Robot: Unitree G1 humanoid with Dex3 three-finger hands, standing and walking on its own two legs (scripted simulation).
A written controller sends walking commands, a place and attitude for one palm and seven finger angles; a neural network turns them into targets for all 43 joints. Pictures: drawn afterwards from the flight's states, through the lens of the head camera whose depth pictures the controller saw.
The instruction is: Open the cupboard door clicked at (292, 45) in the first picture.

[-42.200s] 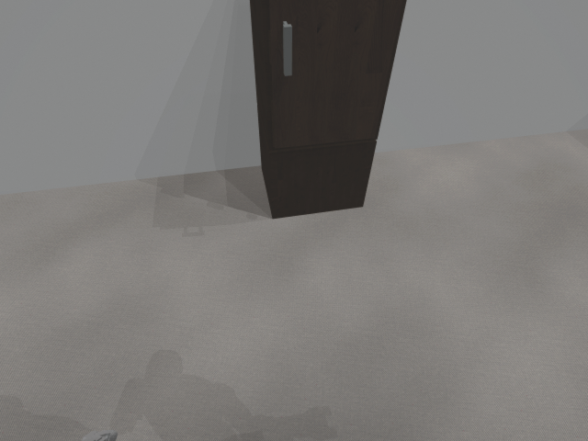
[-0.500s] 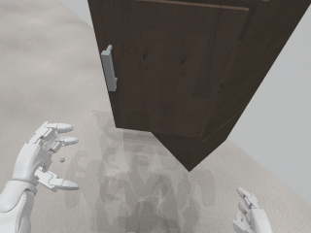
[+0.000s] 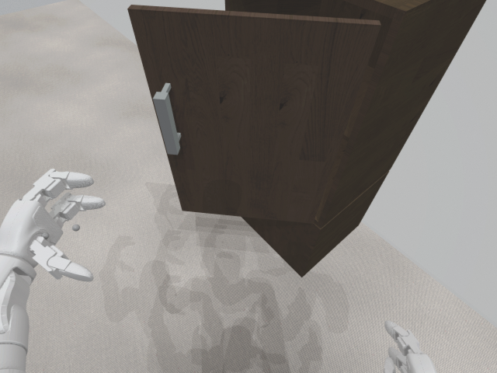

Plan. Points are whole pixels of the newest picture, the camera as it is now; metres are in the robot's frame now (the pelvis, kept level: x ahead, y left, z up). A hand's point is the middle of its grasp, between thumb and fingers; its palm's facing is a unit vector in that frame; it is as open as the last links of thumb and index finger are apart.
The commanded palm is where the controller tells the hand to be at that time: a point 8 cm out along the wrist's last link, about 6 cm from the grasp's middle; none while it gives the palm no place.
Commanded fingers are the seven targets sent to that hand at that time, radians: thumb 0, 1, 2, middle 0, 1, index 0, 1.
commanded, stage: raise the hand with hooked fingers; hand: left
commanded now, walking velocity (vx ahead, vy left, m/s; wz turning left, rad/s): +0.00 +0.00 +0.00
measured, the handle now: (170, 119) +0.58 +0.21 +0.06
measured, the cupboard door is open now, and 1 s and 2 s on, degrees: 43 43 43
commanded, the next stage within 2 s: move the hooked fingers beside the handle in 0.34 s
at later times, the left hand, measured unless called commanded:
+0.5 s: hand (82, 233) +0.28 +0.27 +0.09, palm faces +0.00 -1.00 -0.04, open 14.0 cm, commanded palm +0.27 +0.31 +0.09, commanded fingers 0.00 -0.50 0.30 -0.30 -1.20 -0.30 -1.20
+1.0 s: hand (103, 187) +0.37 +0.27 +0.09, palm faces -0.02 -1.00 -0.02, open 14.0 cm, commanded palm +0.35 +0.32 +0.08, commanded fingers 0.00 -0.50 0.30 -0.30 -1.20 -0.30 -1.20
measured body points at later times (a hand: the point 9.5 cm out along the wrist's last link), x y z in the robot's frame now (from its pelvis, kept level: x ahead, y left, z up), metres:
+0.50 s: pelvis -0.01 -0.01 +0.00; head +0.02 -0.01 +0.45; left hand +0.28 +0.32 +0.10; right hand +0.15 -0.25 -0.08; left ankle -0.01 +0.08 -0.71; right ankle +0.03 -0.11 -0.71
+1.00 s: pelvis -0.01 -0.01 -0.01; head +0.06 +0.00 +0.44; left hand +0.37 +0.32 +0.09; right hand +0.08 -0.28 -0.10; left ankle -0.01 +0.08 -0.71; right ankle +0.03 -0.11 -0.71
